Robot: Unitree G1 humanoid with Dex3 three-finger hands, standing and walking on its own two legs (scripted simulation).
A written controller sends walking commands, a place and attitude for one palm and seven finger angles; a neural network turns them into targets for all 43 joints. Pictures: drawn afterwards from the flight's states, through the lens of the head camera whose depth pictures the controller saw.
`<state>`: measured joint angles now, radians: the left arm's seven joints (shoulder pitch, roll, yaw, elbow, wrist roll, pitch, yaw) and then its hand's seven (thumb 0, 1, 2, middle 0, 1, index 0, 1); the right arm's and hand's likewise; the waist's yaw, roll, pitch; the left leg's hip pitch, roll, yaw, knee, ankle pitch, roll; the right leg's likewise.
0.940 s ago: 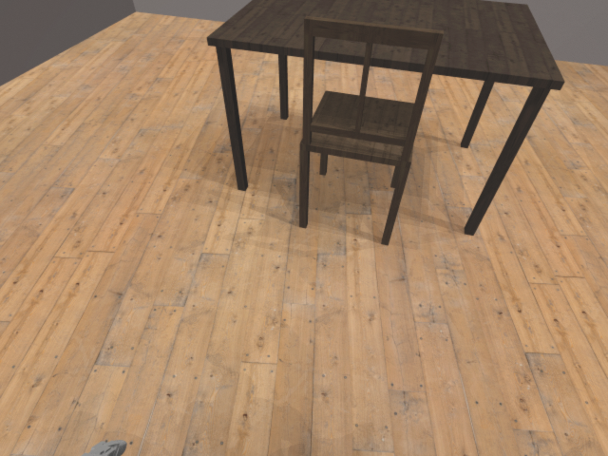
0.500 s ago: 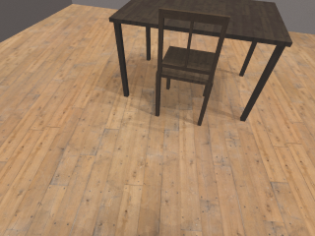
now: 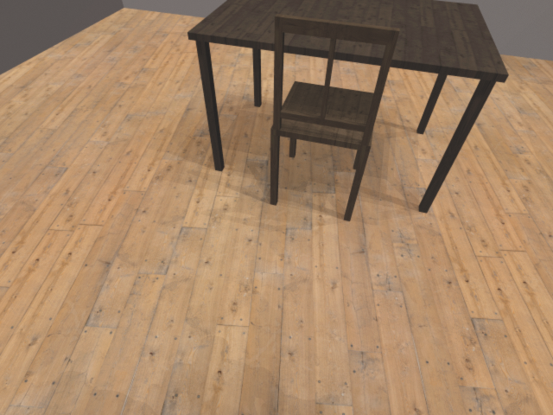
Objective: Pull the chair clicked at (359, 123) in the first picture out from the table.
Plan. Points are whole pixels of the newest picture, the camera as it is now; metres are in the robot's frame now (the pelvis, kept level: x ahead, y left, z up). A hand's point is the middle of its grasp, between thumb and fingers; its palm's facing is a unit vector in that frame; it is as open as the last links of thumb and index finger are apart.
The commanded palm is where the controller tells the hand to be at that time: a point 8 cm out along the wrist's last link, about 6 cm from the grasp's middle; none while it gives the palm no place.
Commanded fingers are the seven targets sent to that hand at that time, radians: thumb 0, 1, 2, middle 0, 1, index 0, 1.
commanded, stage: look at it before walking up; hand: left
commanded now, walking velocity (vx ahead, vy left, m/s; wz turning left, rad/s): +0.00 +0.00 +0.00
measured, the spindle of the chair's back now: (327, 81) +1.19 -0.11 -0.09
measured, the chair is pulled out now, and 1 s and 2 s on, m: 0.00 0.00 0.00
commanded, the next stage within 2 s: walk to a spot facing it in 0.50 s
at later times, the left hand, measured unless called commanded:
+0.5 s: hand out of the picture +0.07 +0.24 -0.16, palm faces -0.03 -0.95 -0.32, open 7.3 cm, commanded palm none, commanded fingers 0.00 0.90 0.90 -0.20 -0.30 -0.20 -0.30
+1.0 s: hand out of the picture +0.11 +0.16 -0.18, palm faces -0.14 -0.97 -0.22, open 7.3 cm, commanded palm none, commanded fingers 0.00 0.90 0.90 -0.20 -0.30 -0.20 -0.30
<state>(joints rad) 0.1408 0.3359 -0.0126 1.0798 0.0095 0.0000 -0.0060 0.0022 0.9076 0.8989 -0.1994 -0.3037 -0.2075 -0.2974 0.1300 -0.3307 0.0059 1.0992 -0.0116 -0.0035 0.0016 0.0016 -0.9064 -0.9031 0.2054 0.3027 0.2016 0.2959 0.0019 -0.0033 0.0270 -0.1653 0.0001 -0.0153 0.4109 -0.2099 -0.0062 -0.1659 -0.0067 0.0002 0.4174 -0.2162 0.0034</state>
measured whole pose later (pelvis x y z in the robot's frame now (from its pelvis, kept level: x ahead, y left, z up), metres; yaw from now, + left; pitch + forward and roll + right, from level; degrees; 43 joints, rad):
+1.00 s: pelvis +0.08 -0.04 -0.02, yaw -10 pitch -1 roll +1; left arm 0.33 0.20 0.03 1.03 0.02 -0.01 -0.05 0.00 0.91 0.90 -0.20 -0.30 -0.21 -0.30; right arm 0.32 -0.23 -0.03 1.09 -0.02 -0.02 -0.01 0.00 -0.91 -0.90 0.21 0.30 0.20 0.30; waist 0.01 0.03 0.04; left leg -0.13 0.11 0.13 0.66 -0.47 -0.04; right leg -0.31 0.00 -0.08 0.66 -0.32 -0.03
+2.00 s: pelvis +0.43 -0.06 -0.01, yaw -34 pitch -1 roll +0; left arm 0.17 0.18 0.08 0.95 0.03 0.07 -0.02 0.00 0.91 0.90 -0.19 -0.30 -0.20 -0.30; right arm 0.34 -0.13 -0.03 1.03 -0.03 -0.02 -0.03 0.00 -0.91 -0.90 0.20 0.30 0.20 0.30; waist -0.03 -0.01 0.08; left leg -0.11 0.08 0.42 0.52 -0.38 0.06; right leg -0.49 -0.09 -0.09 0.87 -0.28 0.04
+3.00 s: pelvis +0.45 -0.09 -0.01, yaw -18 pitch -1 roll +1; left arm 0.24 0.16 0.03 1.00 0.02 0.02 0.02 0.00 0.91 0.90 -0.19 -0.30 -0.20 -0.30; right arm 0.24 -0.19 -0.04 1.01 -0.02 0.04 -0.01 0.00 -0.91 -0.90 0.20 0.30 0.20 0.30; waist -0.01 0.03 0.03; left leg -0.30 -0.04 0.01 0.55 -0.27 0.03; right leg -0.21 -0.02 -0.04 0.54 -0.34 0.01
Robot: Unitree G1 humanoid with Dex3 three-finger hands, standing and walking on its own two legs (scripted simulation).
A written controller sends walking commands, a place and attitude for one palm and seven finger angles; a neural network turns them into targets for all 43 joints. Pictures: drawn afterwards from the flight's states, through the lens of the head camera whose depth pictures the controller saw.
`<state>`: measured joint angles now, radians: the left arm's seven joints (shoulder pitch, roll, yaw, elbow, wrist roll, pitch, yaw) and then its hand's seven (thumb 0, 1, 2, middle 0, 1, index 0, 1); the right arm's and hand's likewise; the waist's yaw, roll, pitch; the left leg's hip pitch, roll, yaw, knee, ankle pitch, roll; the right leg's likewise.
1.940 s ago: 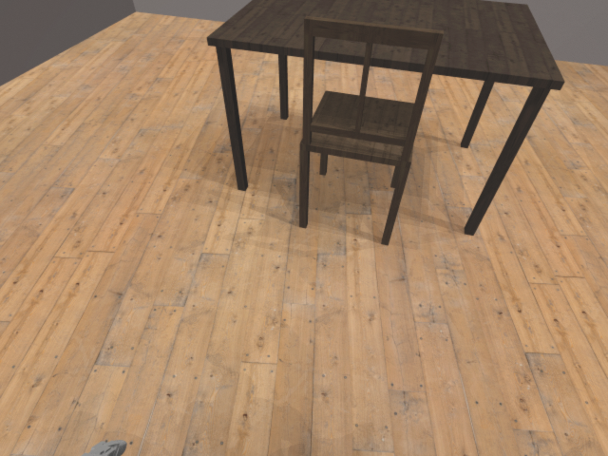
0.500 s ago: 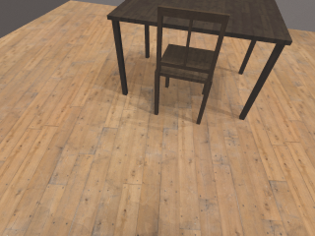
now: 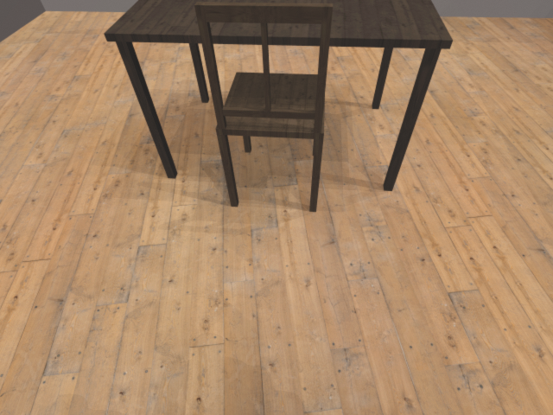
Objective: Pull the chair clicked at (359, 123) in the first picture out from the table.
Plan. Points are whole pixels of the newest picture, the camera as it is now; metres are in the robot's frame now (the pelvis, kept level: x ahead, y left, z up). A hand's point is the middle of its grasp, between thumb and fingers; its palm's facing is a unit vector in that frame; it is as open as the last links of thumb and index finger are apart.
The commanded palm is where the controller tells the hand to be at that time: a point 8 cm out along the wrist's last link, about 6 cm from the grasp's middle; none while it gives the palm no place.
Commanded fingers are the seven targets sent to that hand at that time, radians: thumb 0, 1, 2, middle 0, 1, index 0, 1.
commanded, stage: walk to a spot facing it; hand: left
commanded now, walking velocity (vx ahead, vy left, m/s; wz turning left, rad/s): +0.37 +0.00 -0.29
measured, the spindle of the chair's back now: (266, 70) +1.10 +0.11 -0.06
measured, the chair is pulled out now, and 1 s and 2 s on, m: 0.00 0.00 0.00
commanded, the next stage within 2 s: turn to face it in 0.86 s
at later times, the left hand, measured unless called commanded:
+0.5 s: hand out of the picture +0.15 +0.20 -0.18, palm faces -0.03 -0.99 -0.13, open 7.3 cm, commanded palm none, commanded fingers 0.00 0.90 0.90 -0.20 -0.30 -0.20 -0.30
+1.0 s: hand (222, 237) +0.50 +0.17 -0.15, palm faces -0.39 -0.90 -0.17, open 7.3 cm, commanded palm none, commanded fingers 0.00 0.90 0.90 -0.20 -0.30 -0.20 -0.30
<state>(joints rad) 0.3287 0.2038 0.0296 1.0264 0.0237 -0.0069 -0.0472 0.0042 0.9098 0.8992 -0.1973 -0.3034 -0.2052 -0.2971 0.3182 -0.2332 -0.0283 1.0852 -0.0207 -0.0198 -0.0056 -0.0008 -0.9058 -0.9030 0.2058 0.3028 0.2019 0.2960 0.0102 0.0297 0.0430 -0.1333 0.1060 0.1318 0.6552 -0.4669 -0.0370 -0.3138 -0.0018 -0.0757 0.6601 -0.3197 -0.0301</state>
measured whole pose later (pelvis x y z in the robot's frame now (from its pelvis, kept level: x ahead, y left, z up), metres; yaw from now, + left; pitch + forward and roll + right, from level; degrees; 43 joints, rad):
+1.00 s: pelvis +0.35 +0.04 +0.01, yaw -25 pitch -1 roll +0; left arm 0.17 0.18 0.08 0.95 0.03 0.07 -0.02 0.00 0.91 0.90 -0.19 -0.30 -0.20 -0.30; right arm 0.34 -0.13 -0.03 1.03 -0.03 -0.02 -0.03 0.00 -0.91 -0.90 0.20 0.30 0.20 0.30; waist -0.03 -0.01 0.08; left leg -0.11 0.08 0.42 0.52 -0.38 0.06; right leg -0.49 -0.09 -0.09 0.87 -0.28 0.04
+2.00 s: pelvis +0.37 +0.01 +0.01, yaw -8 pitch -1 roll +1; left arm 0.24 0.16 0.03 1.00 0.02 0.02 0.02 0.00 0.91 0.90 -0.19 -0.30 -0.20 -0.30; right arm 0.24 -0.19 -0.04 1.01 -0.02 0.04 -0.01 0.00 -0.91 -0.90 0.20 0.30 0.20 0.30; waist -0.01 0.03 0.03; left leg -0.30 -0.04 0.01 0.55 -0.27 0.03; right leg -0.21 -0.02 -0.04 0.54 -0.34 0.01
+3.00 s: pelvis +0.61 -0.06 +0.01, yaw -9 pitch -1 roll +1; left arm 0.17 0.16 0.04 1.02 0.02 -0.05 0.00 0.00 0.91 0.90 -0.19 -0.30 -0.20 -0.30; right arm 0.33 -0.17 -0.04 1.12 -0.02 0.00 -0.02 0.00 -0.91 -0.90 0.20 0.30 0.20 0.30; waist -0.03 0.04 0.07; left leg -0.26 0.07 0.06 0.95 -0.53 0.00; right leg -0.33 -0.03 -0.13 0.60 -0.25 -0.06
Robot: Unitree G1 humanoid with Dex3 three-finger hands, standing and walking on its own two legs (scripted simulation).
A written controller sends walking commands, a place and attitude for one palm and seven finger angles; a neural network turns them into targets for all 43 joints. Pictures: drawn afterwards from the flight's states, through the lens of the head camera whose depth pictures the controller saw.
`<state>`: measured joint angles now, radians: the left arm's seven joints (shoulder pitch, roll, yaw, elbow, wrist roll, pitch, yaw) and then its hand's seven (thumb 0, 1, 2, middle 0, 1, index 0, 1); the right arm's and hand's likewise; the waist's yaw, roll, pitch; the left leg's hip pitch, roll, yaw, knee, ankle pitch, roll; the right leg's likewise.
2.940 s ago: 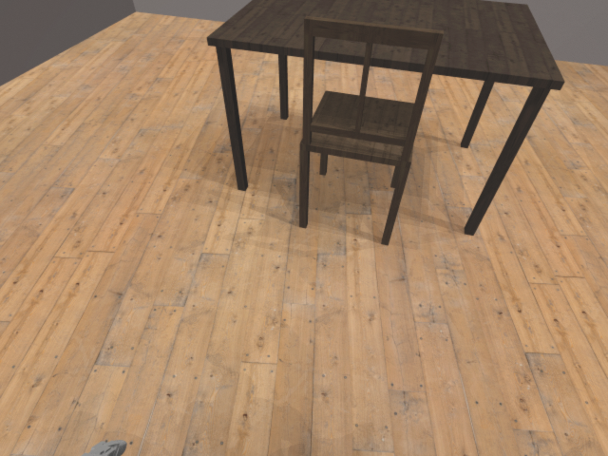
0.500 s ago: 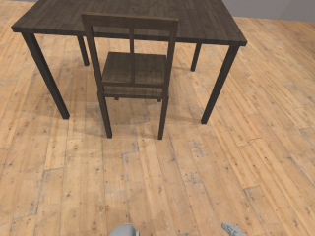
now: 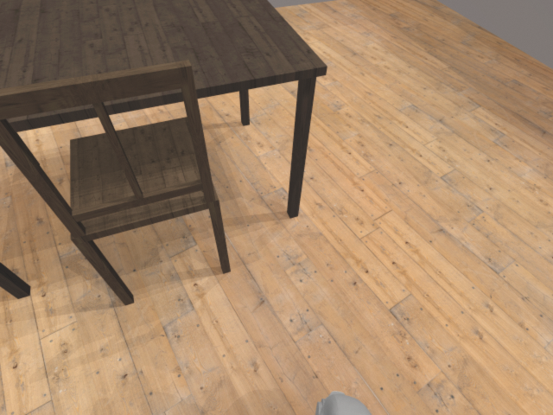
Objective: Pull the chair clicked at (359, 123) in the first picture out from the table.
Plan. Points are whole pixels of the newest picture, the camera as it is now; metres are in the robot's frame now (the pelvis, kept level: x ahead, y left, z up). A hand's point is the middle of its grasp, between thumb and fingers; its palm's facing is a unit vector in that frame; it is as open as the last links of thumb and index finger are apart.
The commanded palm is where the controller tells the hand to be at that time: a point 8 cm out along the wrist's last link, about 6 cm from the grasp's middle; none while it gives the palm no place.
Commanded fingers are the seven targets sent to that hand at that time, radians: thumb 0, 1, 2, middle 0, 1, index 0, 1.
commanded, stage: turn to face it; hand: left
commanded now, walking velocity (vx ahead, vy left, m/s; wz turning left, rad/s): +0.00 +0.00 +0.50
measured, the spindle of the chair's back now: (121, 155) +0.65 +0.38 -0.07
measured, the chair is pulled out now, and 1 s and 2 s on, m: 0.00 0.00 0.00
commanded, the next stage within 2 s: take the last steps up to it in 0.78 s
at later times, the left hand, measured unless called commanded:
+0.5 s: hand out of the picture +0.09 +0.22 -0.19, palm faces +0.20 -0.96 -0.17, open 7.3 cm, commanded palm none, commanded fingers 0.00 0.90 0.90 -0.20 -0.30 -0.20 -0.30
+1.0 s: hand out of the picture +0.02 +0.17 -0.16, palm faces +0.31 -0.92 -0.25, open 7.3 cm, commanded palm none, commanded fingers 0.00 0.90 0.90 -0.20 -0.30 -0.20 -0.30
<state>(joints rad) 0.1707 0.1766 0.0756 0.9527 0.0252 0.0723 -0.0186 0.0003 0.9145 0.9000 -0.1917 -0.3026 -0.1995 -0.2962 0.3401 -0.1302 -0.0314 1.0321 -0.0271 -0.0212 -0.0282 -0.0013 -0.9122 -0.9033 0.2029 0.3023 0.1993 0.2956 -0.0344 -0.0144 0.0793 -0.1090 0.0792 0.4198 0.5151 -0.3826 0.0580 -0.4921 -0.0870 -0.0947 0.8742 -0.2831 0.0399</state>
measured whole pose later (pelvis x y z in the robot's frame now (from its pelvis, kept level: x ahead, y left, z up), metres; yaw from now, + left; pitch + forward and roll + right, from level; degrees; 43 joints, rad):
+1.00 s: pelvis +0.03 -0.02 +0.00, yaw +17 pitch -1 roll +1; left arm 0.24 0.16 0.03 1.00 0.02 0.02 0.02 0.00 0.91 0.90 -0.19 -0.30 -0.20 -0.30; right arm 0.24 -0.19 -0.04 1.01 -0.02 0.04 -0.01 0.00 -0.91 -0.90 0.20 0.30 0.20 0.30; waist -0.01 0.03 0.03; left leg -0.30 -0.04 0.01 0.55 -0.27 0.03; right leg -0.21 -0.02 -0.04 0.54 -0.34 0.01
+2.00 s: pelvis +0.28 +0.01 +0.00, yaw +16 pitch -1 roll +1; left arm 0.17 0.16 0.04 1.02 0.02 -0.05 0.00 0.00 0.91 0.90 -0.19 -0.30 -0.20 -0.30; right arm 0.33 -0.17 -0.04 1.12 -0.02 0.00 -0.02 0.00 -0.91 -0.90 0.20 0.30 0.20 0.30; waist -0.03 0.04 0.07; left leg -0.26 0.07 0.06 0.95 -0.53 0.00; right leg -0.33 -0.03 -0.13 0.60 -0.25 -0.06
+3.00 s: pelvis +0.23 +0.03 +0.01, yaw +16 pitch -3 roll +0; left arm 0.31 0.13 -0.01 1.14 0.01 0.01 0.03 0.00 0.91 0.90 -0.20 -0.30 -0.20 -0.30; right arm 0.30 -0.16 0.00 1.15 -0.01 0.03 -0.02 0.00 -0.92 -0.90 0.20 0.30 0.20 0.30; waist -0.01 0.01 0.02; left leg -0.21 0.01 0.07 0.38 -0.12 0.01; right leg -0.10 0.00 -0.04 0.42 -0.27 -0.02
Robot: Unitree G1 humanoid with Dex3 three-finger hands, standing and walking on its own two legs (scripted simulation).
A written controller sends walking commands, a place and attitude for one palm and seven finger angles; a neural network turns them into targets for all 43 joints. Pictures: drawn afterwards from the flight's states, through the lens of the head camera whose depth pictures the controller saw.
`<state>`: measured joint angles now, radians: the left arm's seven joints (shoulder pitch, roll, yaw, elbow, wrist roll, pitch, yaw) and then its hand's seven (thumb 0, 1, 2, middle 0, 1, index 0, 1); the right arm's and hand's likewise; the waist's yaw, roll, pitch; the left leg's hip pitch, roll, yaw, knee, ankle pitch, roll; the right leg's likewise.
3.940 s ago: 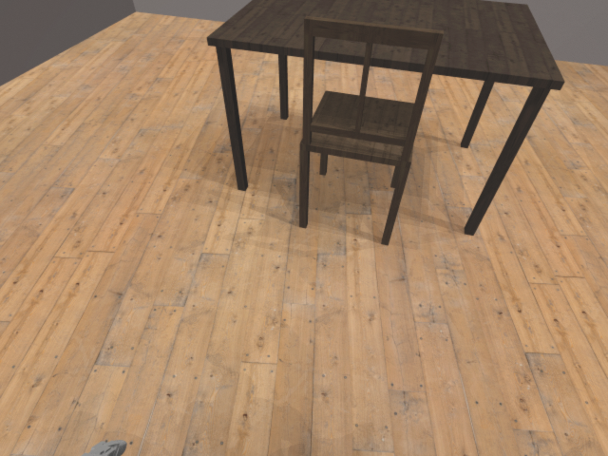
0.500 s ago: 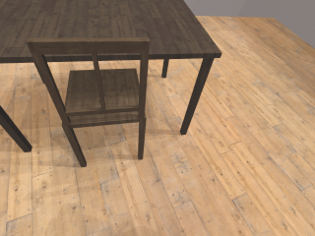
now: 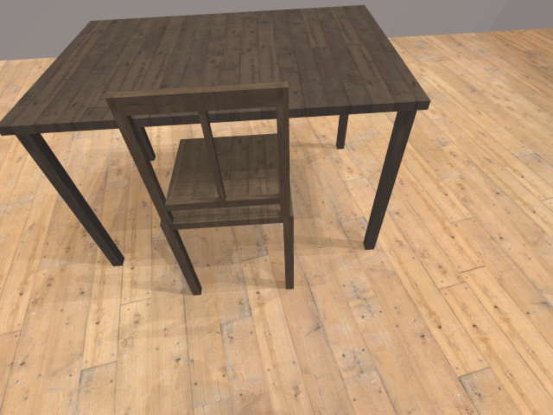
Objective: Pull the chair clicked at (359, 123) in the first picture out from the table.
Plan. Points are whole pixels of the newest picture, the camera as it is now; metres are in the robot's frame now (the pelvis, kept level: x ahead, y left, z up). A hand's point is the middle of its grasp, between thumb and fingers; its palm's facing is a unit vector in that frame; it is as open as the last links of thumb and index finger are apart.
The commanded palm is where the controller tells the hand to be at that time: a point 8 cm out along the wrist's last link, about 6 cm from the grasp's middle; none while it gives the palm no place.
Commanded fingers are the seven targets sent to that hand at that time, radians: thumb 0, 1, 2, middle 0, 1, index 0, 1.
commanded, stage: take the last steps up to it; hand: left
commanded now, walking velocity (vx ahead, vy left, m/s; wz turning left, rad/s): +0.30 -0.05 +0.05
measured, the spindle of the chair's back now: (213, 159) +0.71 +0.21 -0.08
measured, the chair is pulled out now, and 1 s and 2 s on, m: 0.00 0.00 0.00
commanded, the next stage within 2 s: come to a stop and stand still in 0.82 s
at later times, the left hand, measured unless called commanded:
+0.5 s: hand out of the picture -0.04 +0.13 -0.17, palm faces +0.18 -0.98 -0.10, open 7.3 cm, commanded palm none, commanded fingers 0.00 0.90 0.90 -0.20 -0.30 -0.20 -0.30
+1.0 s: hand (218, 315) +0.33 +0.14 -0.16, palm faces +0.00 -0.97 -0.23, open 7.3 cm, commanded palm none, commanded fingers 0.00 0.90 0.90 -0.20 -0.30 -0.20 -0.30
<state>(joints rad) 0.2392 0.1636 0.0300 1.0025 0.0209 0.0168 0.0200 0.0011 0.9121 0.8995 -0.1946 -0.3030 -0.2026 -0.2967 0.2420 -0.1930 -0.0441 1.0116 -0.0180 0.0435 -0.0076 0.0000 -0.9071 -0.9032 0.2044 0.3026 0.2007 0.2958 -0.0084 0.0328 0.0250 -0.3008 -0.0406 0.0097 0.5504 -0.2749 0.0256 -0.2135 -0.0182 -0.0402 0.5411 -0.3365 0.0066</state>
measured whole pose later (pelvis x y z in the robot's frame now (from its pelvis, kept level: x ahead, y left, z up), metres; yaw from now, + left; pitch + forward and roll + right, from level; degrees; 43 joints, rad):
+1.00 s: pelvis +0.25 -0.04 +0.00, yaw -1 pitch -1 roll +1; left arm 0.17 0.16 0.04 1.02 0.02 -0.05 0.00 0.00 0.91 0.90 -0.19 -0.30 -0.20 -0.30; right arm 0.33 -0.17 -0.04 1.12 -0.02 0.00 -0.02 0.00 -0.91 -0.90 0.20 0.30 0.20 0.30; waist -0.03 0.04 0.07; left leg -0.26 0.07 0.06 0.95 -0.53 0.00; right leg -0.33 -0.03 -0.13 0.60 -0.25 -0.06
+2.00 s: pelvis +0.20 -0.01 +0.01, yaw -1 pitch -3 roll +0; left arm 0.31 0.13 -0.01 1.14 0.01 0.01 0.03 0.00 0.91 0.90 -0.20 -0.30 -0.20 -0.30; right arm 0.30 -0.16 0.00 1.15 -0.01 0.03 -0.02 0.00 -0.92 -0.90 0.20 0.30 0.20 0.30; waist -0.01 0.01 0.02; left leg -0.21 0.01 0.07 0.38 -0.12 0.01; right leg -0.10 0.00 -0.04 0.42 -0.27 -0.02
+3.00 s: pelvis +0.24 +0.02 +0.00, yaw -2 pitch -1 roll +0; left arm 0.32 0.17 -0.02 1.08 0.01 -0.01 0.04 0.00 0.91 0.90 -0.20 -0.30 -0.20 -0.30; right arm 0.23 -0.16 0.01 1.10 -0.01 -0.02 -0.03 0.00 -0.92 -0.90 0.20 0.30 0.20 0.30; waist 0.01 -0.03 0.03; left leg -0.25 -0.02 0.09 0.50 -0.24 0.05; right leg -0.10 -0.03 -0.01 0.47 -0.35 0.02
